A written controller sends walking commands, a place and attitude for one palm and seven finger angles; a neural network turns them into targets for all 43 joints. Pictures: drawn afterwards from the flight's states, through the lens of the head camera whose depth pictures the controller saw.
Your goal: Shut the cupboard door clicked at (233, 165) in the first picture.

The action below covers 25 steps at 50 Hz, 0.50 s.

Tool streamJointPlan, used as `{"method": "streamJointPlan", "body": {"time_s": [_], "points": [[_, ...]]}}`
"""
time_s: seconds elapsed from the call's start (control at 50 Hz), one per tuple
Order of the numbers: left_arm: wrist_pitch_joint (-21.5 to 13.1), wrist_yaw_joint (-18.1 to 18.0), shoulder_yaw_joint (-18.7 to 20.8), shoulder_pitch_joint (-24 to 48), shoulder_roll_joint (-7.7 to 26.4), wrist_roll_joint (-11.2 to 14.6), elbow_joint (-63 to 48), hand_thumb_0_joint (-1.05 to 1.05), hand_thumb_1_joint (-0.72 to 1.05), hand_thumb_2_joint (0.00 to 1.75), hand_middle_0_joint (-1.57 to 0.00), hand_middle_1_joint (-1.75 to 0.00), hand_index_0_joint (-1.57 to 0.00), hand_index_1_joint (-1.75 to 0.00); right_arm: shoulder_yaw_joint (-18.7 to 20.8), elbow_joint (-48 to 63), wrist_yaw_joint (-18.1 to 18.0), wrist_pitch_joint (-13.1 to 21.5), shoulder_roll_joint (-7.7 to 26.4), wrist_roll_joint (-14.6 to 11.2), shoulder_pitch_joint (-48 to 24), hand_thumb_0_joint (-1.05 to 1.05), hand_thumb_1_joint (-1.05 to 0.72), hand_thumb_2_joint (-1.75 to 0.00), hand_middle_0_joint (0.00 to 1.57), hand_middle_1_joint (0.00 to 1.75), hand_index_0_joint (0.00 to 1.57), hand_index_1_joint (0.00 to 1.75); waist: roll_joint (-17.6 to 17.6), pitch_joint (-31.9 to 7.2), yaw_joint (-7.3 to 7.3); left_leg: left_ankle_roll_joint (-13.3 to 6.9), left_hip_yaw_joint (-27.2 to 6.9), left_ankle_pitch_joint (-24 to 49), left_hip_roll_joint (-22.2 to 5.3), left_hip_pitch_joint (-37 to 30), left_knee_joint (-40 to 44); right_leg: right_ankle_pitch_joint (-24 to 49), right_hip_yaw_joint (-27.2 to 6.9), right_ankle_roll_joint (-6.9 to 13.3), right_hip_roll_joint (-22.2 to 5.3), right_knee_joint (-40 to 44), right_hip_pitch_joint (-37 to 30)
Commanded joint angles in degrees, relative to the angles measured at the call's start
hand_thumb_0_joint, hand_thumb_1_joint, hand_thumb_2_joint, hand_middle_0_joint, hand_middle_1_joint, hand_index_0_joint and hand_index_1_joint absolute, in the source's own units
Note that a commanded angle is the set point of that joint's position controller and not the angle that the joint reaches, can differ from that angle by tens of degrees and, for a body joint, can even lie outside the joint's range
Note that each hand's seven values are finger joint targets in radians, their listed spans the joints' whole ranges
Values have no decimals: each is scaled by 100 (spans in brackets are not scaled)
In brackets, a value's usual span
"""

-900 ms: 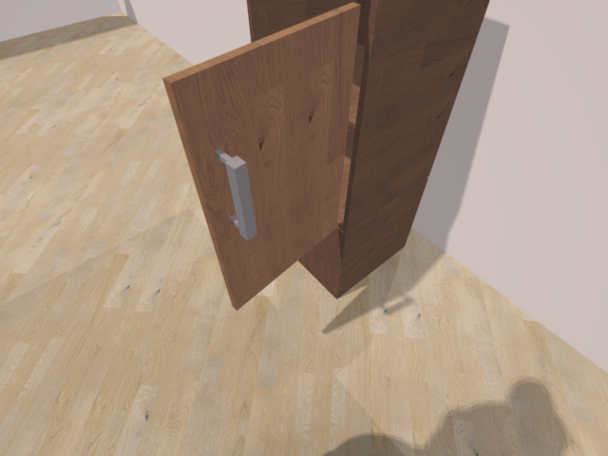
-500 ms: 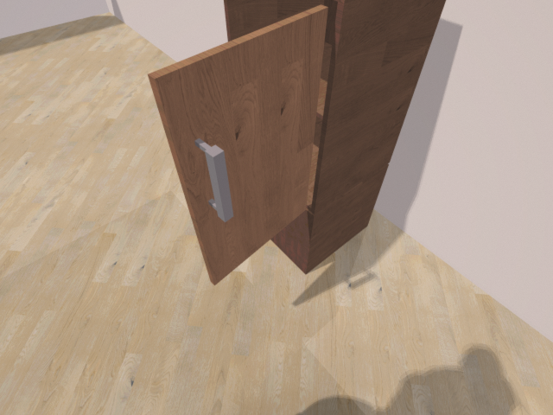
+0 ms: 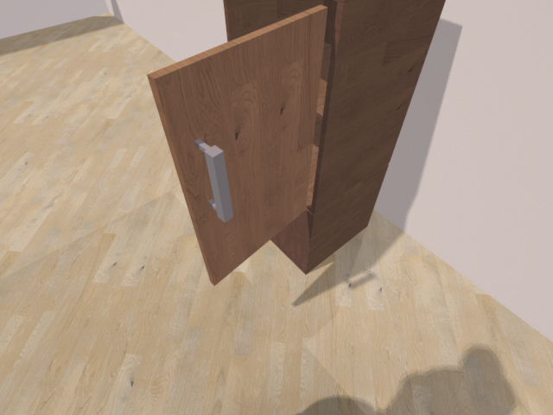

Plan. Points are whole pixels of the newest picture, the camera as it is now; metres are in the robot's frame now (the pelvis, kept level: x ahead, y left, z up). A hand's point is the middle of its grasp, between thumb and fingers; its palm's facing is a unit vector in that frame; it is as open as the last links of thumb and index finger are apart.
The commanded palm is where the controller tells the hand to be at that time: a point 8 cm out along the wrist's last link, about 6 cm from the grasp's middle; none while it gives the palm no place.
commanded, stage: walk to a spot facing it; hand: left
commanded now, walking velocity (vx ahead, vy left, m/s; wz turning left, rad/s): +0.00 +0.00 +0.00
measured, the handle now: (213, 182) +0.49 +0.15 +0.04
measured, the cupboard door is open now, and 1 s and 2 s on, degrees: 96 96 96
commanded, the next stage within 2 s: none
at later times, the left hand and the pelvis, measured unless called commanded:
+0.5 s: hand out of the picture +0.06 +0.19 -0.17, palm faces -0.12 -0.96 -0.26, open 7.4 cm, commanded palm none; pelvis -0.02 +0.00 -0.01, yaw -12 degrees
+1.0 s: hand out of the picture +0.12 +0.13 -0.18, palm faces -0.37 -0.90 -0.21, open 7.4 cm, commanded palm none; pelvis -0.02 -0.03 -0.01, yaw -27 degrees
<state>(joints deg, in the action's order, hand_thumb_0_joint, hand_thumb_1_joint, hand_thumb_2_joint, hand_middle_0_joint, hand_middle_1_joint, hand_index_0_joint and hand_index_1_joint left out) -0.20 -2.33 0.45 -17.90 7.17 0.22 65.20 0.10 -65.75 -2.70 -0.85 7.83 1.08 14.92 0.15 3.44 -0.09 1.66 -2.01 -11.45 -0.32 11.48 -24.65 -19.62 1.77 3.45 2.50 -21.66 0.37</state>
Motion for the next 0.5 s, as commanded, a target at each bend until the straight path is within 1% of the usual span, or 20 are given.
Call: {"method": "streamJointPlan", "body": {"time_s": [0.0,0.02,0.06,0.08,0.14,0.16,0.18,0.22,0.24,0.26,0.28,0.3,0.32,0.34,0.36,0.38,0.4,0.42,0.46,0.48], "points": [[-63,-33,115,-583,582,-19,-57,0,90,90,-20,-30,-20,-30,62,137,-59,77,554,-17,365,0,-90,-90,20,30,20,30,33,192,0,-361,-242,1355,-443,-347,129,1776,-407,-106,-779,471,716],[-61,-31,109,-588,588,-13,-65,0,90,90,-20,-30,-20,-30,58,126,-59,75,554,-16,366,0,-90,-90,20,30,20,30,-5,204,0,-357,-234,1352,-437,-349,120,1787,-407,-106,-779,470,723],[-20,-34,154,-569,600,-27,-91,0,90,90,-20,-30,-20,-30,94,125,-84,43,559,-10,394,0,-90,-90,20,30,20,30,20,231,13,-337,-126,1376,-493,-363,-31,2066,-508,-87,-773,366,817],[9,-37,199,-564,625,-43,-123,0,90,90,-20,-30,-20,-30,115,153,-100,12,583,-18,380,0,-90,-90,20,30,20,30,122,236,6,-323,-43,1281,-519,-309,-149,2192,-552,-96,-766,314,855],[110,-2,354,-410,802,-85,-295,0,90,90,-20,-30,-20,-30,251,277,-134,-67,707,1,342,0,-90,-90,20,30,20,30,153,168,46,-263,182,989,-583,-72,-468,2504,-780,19,-814,6,913],[136,14,390,-392,837,-92,-355,0,90,90,-20,-30,-20,-30,289,348,-143,-84,731,0,276,0,-90,-90,20,30,20,30,193,162,35,-247,247,860,-595,-6,-577,2574,-888,63,-842,-59,974],[154,19,420,-373,854,-104,-395,0,90,90,-20,-30,-20,-30,308,420,-145,-100,738,-3,214,0,-90,-90,20,30,20,30,281,146,17,-220,326,669,-571,89,-703,2579,-994,87,-869,-70,988],[179,46,480,-251,943,-119,-499,0,90,90,-20,-30,-20,-30,349,542,-145,-102,717,1,133,0,-90,-90,20,30,20,30,339,150,42,-155,426,366,-524,192,-899,2655,-1289,231,-982,-120,1123],[188,57,505,-170,982,-121,-549,0,90,90,-20,-30,-20,-30,362,587,-146,-95,714,-2,132,0,-90,-90,20,30,20,30,335,127,66,-139,438,325,-528,180,-930,2715,-1346,276,-985,-181,1172],[192,67,527,-113,990,-123,-595,0,90,90,-20,-30,-20,-30,373,612,-148,-85,731,-1,120,0,-90,-90,20,30,20,30,177,137,81,-134,425,379,-564,102,-895,2725,-1390,285,-945,-261,1291],[195,70,531,-76,954,-126,-620,0,90,90,-20,-30,-20,-30,378,635,-151,-70,762,1,178,0,-90,-90,20,30,20,30,6,9,109,-171,360,597,-680,-72,-774,2634,-1303,229,-810,-414,1361],[206,91,545,2,964,-118,-712,0,90,90,-20,-30,-20,-30,404,649,-164,-44,875,14,273,0,-90,-90,20,30,20,30,-287,-86,142,-274,147,971,-925,-300,-538,2444,-1142,141,-583,-668,1528],[215,109,547,57,877,-107,-789,0,90,90,-20,-30,-20,-30,436,660,-181,-28,1044,38,346,0,-90,-90,20,30,20,30,-793,-79,149,-508,-290,1249,-1322,-525,-236,1783,-889,9,-269,-1107,1910],[236,141,541,143,770,-98,-869,0,90,90,-20,-30,-20,-30,475,678,-189,-13,1236,65,496,0,-90,-90,20,30,20,30,-1402,-131,184,-875,-870,1309,-1900,-562,262,443,-475,-107,27,-1965,2205],[256,176,548,319,748,-105,-986,0,90,90,-20,-30,-20,-30,487,703,-180,26,1301,83,599,0,-90,-90,20,30,20,30,-1693,-168,222,-1248,-1255,1397,-2399,-457,741,-1288,-230,-182,56,-3115,2454],[276,212,554,491,730,-121,-1098,0,90,90,-20,-30,-20,-30,468,808,-173,43,1304,88,491,0,-90,-90,20,30,20,30,-1323,-134,176,-1388,-1258,1137,-2554,-273,819,-1580,-354,-182,-194,-3635,2482],[278,269,578,534,700,-127,-1150,0,90,90,-20,-30,-20,-30,472,918,-162,60,1343,114,246,0,-90,-90,20,30,20,30,-1056,-164,73,-1343,-1061,1014,-2498,-50,816,-1502,-414,-183,-351,-3666,2430],[286,312,577,515,649,-128,-1179,0,90,90,-20,-30,-20,-30,477,1025,-146,64,1390,132,-15,0,-90,-90,20,30,20,30,-938,-173,-32,-1213,-706,926,-2372,93,774,-1302,-347,-191,-431,-3474,2291],[291,358,569,337,647,-122,-1206,0,90,90,-20,-30,-20,-30,489,1164,-113,44,1467,151,-322,0,-90,-90,20,30,20,30,-1013,-305,-151,-969,-97,967,-2130,243,494,-1041,-72,-221,-423,-2692,1822],[274,364,578,198,676,-137,-1198,0,90,90,-20,-30,-20,-30,507,1187,-99,31,1469,139,-344,0,-90,-90,20,30,20,30,-906,-399,-194,-830,122,886,-1975,336,202,-725,79,-246,-335,-2178,1499]]}}
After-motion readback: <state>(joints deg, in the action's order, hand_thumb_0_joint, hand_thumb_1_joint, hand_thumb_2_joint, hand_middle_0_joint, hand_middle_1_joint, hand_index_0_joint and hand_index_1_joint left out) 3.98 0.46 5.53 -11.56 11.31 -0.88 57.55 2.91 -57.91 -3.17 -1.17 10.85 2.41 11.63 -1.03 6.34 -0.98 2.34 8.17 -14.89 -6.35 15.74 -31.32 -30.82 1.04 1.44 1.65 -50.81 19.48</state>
